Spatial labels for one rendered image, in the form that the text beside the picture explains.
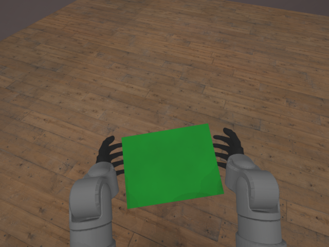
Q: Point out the robot right forearm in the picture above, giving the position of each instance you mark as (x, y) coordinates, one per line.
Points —
(257, 203)

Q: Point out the robot left forearm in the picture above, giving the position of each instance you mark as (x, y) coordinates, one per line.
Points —
(90, 207)

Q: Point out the right robot hand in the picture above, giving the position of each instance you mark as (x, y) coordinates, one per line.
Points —
(233, 148)

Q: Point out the left robot hand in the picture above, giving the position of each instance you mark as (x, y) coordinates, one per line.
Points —
(105, 156)

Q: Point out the carton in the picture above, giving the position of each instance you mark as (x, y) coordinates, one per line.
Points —
(171, 165)

